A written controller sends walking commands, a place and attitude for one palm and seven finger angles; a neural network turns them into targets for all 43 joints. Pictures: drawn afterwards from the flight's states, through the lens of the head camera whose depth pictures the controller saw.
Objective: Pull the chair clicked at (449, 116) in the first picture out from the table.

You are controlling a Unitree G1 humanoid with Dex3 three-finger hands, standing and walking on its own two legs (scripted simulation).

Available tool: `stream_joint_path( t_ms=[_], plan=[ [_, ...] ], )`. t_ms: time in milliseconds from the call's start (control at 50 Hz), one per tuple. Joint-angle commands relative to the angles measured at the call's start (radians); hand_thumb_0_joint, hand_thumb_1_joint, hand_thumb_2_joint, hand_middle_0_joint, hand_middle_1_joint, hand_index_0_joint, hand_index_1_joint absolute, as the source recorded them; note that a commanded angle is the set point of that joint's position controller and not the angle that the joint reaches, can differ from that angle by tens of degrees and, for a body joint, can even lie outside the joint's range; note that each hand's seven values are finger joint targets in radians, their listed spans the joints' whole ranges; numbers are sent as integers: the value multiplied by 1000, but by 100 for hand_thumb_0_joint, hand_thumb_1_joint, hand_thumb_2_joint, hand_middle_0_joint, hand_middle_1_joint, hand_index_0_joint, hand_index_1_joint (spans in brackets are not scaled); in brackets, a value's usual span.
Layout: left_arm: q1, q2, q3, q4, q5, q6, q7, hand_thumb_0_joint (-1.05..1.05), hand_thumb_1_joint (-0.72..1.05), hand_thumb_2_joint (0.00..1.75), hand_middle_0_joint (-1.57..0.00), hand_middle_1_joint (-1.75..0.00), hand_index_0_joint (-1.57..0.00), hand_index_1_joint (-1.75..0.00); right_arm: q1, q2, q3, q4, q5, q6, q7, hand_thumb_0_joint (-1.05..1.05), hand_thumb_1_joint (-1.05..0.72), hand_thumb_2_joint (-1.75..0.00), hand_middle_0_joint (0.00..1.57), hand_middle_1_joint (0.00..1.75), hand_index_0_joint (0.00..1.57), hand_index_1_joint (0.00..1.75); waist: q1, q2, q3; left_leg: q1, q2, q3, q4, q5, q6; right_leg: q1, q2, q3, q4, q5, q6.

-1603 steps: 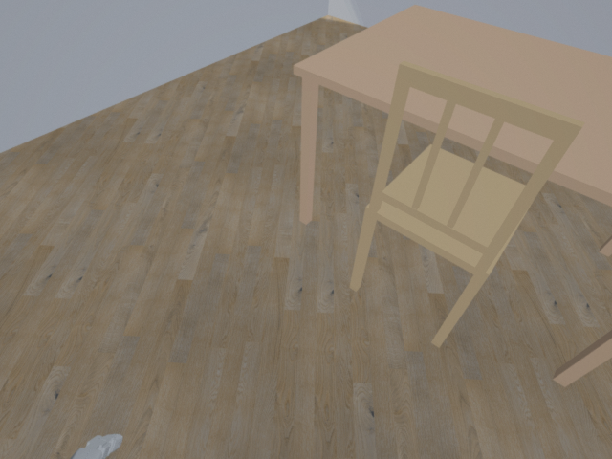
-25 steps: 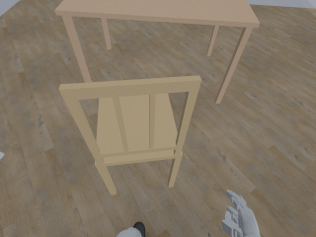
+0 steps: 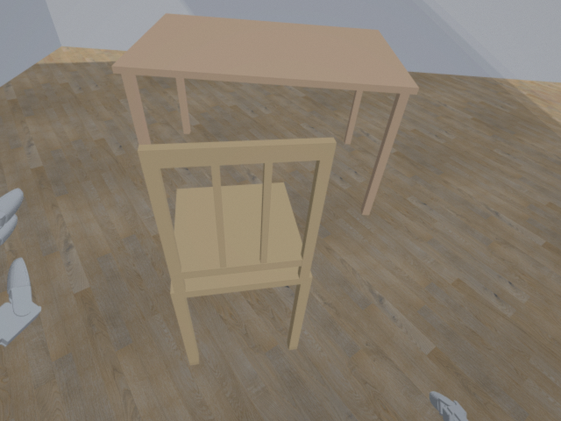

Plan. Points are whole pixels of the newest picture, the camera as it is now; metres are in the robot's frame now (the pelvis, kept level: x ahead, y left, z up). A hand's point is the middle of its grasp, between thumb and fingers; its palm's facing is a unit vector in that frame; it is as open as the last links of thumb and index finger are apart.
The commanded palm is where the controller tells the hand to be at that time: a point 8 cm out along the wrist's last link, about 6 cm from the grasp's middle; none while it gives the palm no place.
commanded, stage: stop stepping back and stand still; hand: left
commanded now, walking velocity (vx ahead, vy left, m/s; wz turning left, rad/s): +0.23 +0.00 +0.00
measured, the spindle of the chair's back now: (219, 221) +0.55 +0.16 -0.07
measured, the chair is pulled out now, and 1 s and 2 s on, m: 0.65 0.65 0.65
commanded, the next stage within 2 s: let the arm hang, fingers relaxed in 0.40 s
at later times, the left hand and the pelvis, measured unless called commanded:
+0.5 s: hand out of the picture +0.17 +0.31 +0.18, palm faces +0.41 -0.74 -0.53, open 7.4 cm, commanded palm none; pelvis -0.03 +0.03 +0.01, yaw +0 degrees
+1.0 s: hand out of the picture +0.02 +0.19 -0.15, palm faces +0.08 -0.97 -0.22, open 7.2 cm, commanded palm none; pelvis -0.03 +0.01 +0.01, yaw +4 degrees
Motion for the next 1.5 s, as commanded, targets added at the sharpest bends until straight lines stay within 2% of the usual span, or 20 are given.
stream_joint_path(
  t_ms=[0,60,100,160,220,360,440,460,480,500,540,600,640,680,740,780,820,900,1240,1480],
  plan=[
    [-277,183,112,-79,11,-45,40,0,90,90,-20,-30,-20,-30,-159,-99,-22,-174,-13,-50,-28,0,-90,-90,20,30,20,30,-26,-55,84,216,87,14,-168,-52,26,-379,-232,126,-309,-462,-108],
    [-319,144,73,-149,11,-64,67,0,90,90,-20,-30,-20,-30,-121,-108,-16,-153,-20,-104,-57,0,-90,-90,20,30,20,30,-24,118,44,261,44,59,-676,-69,35,-126,-123,45,-69,-373,-63],
    [-329,156,78,-295,16,-81,82,0,90,90,-20,-30,-20,-30,-108,-142,-46,-182,-25,-122,-58,0,-90,-90,20,30,20,30,-9,424,-5,365,266,-309,-818,-23,123,-244,14,-31,383,-281,8],
    [-180,181,121,-257,21,-67,70,0,90,90,-20,-30,-20,-30,-153,-90,-36,-161,-30,-125,-20,0,-90,-90,20,30,20,30,-25,314,43,223,336,-485,-854,51,154,-302,-21,86,634,-164,12],
    [-93,201,141,-256,18,-81,56,0,90,90,-20,-30,-20,-30,-140,-102,-43,-145,-8,-117,4,0,-90,-90,20,30,20,30,1,138,62,248,279,-265,-772,301,148,-228,-19,7,384,-89,21],
    [-91,176,163,-97,-12,-60,46,0,90,90,-20,-30,-20,-30,-109,-102,-23,-130,-20,-73,-20,0,-90,-90,20,30,20,30,-20,225,4,225,239,-149,-694,198,72,121,40,-76,-186,-51,-2],
    [-114,174,135,0,-22,-48,45,0,90,90,-20,-30,-20,-30,-96,-102,-32,-115,-9,-73,-18,0,-90,-90,20,30,20,30,-42,-64,-57,119,104,-44,-458,40,30,270,-170,183,-244,194,-100],
    [-109,136,98,7,-25,-36,39,0,90,90,-20,-30,-20,-30,-71,-112,-50,-107,7,-70,-17,0,-90,-90,20,30,20,30,-38,-173,-72,154,61,-20,-431,-19,17,193,-205,226,-272,36,-126],
    [-162,-128,-271,600,98,132,-71,0,90,90,-20,-30,-20,-30,-48,-128,-60,40,-30,-54,66,0,-90,-90,20,30,20,30,-41,-163,11,55,88,-2,-222,125,7,83,-293,127,-108,312,-154],
    [-186,-145,-283,631,85,189,-89,0,90,90,-20,-30,-20,-30,-7,-84,-54,30,-27,11,63,0,-90,-90,20,30,20,30,-39,-186,-29,156,72,-22,-195,11,7,-16,-268,115,-96,268,-193],
    [-253,-160,-307,669,83,215,-101,0,90,90,-20,-30,-20,-30,5,-59,-37,20,-40,41,60,0,-90,-90,20,30,20,30,-51,-114,35,243,74,-26,-385,97,33,-155,-216,31,-41,99,-120],
    [-343,-196,-348,787,66,225,-110,0,90,90,-20,-30,-20,-30,-29,-144,-33,16,-80,30,49,0,-90,-90,20,30,20,30,-15,80,136,145,290,-431,-706,412,176,-157,-10,-7,236,-131,20],
    [-383,-187,-357,877,66,219,-102,0,90,90,-20,-30,-20,-30,-26,-140,-26,39,-87,22,27,0,-90,-90,20,30,20,30,0,59,79,296,285,-381,-660,893,189,-173,-21,39,278,-183,24],
    [-348,-170,-367,1020,61,221,-97,0,90,90,-20,-30,-20,-30,-18,-140,-17,92,-69,22,18,0,-90,-90,20,30,20,30,23,166,16,380,264,-286,-621,1027,164,-120,-21,67,215,-150,21],
    [-258,-126,-372,1201,53,207,-91,0,90,90,-20,-30,-20,-30,-34,-110,-9,130,-43,36,19,0,-90,-90,20,30,20,30,50,190,-50,306,145,-154,-541,688,64,154,-35,111,-87,200,-15],
    [-248,-104,-380,1289,49,185,-84,0,90,90,-20,-30,-20,-30,18,-63,-11,163,-30,46,18,0,-90,-90,20,30,20,30,17,48,-117,300,49,-49,-468,361,0,251,-175,249,-112,512,-121],
    [-307,-154,-382,1291,54,181,-80,0,90,90,-20,-30,-20,-30,61,-25,-17,198,-37,53,18,0,-90,-90,20,30,20,30,-10,1,-109,329,44,-39,-498,230,-4,241,-201,225,-142,580,-154],
    [-348,-194,-405,1357,39,200,-78,0,90,90,-20,-30,-20,-30,81,-19,-8,261,-42,62,15,0,-90,-90,20,30,20,30,-2,75,91,324,122,-101,-639,429,28,123,-87,102,-160,308,-67],
    [-296,-184,-417,1524,40,209,-72,0,90,90,-20,-30,-20,-30,164,0,5,379,-42,81,19,0,-90,-90,20,30,20,30,2,-25,194,282,91,-69,-691,107,34,45,-92,163,-330,-153,-64],
    [-243,-235,-420,1581,39,200,-72,0,90,90,-20,-30,-20,-30,214,35,11,414,-40,59,9,0,-90,-90,20,30,20,30,11,46,155,252,110,-92,-715,147,45,79,-77,140,-275,-47,-72]
  ],
)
